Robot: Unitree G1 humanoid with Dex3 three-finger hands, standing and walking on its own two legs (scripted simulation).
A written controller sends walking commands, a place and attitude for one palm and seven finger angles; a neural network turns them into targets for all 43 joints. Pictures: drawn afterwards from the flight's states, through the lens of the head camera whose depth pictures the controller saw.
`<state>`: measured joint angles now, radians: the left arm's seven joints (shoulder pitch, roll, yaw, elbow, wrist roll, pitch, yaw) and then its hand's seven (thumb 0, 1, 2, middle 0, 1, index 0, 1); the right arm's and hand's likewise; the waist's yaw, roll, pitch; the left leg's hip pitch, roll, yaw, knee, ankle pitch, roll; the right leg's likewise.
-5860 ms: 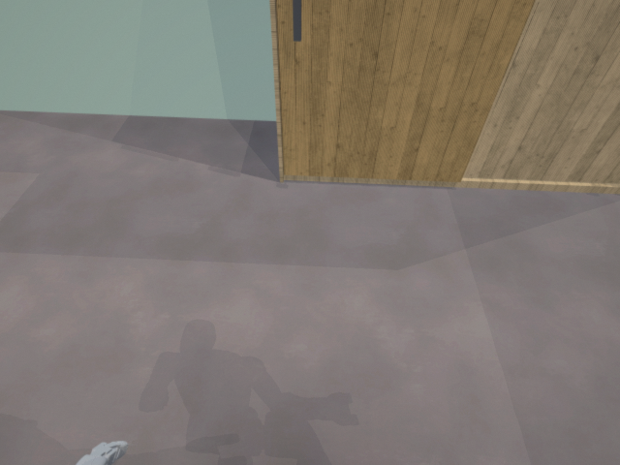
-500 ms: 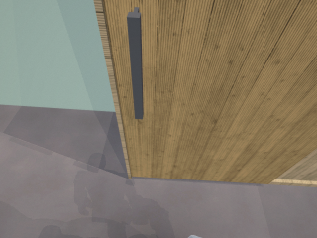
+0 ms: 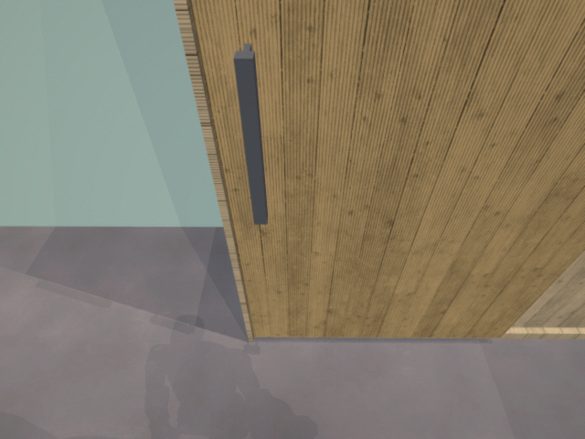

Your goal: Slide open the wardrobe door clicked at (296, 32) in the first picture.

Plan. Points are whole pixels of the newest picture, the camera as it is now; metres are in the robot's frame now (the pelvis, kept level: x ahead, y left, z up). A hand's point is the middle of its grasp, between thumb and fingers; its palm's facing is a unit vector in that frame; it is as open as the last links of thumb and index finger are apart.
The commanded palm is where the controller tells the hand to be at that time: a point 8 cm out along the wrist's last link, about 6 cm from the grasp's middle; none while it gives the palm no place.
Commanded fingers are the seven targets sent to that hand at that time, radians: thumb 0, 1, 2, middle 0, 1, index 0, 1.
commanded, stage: come to a stop and stand still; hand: left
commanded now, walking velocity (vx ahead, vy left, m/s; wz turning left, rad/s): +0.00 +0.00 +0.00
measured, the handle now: (255, 146) +0.57 +0.10 +0.11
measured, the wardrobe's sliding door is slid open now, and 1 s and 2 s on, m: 0.00 0.00 0.00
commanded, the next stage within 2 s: look again from close up in 0.54 s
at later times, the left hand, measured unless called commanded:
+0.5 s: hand out of the picture -0.05 +0.14 -0.18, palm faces +0.05 -0.99 -0.16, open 7.4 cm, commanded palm none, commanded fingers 0.00 0.90 0.90 -0.20 -0.30 -0.20 -0.30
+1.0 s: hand out of the picture +0.07 +0.25 -0.16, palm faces +0.05 -0.95 -0.30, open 7.4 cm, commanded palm none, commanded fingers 0.00 0.90 0.90 -0.20 -0.30 -0.20 -0.30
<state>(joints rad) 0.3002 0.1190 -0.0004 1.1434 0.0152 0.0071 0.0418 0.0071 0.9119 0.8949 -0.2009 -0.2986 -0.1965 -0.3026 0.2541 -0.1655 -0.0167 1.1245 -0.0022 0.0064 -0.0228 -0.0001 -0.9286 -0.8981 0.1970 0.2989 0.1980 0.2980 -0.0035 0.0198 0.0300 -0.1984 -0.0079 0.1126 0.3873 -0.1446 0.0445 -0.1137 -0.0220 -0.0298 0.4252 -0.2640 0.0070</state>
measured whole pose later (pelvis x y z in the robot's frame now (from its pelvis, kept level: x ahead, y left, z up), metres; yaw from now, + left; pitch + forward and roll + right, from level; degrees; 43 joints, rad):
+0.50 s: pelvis -0.01 -0.01 +0.00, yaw +0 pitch -1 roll +0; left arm 0.35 0.10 0.00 1.14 0.01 0.00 0.05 0.01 0.91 0.89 -0.20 -0.30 -0.20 -0.30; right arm 0.35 -0.10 -0.01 1.16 -0.01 0.01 -0.03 0.00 -0.91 -0.90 0.20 0.30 0.20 0.30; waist -0.01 0.01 0.03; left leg -0.26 0.02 0.10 0.41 -0.13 0.03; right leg -0.17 0.00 -0.04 0.44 -0.25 -0.01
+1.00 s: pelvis -0.01 +0.02 -0.01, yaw +1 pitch -3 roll -1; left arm 0.22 0.29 0.02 0.93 0.03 -0.01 0.03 0.01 0.91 0.89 -0.20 -0.30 -0.20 -0.30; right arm 0.17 -0.28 -0.03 0.95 -0.02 -0.02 -0.01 0.00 -0.91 -0.90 0.20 0.30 0.20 0.30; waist 0.00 0.00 0.00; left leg -0.28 -0.01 0.09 0.53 -0.20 0.08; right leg -0.15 -0.03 -0.05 0.50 -0.29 0.03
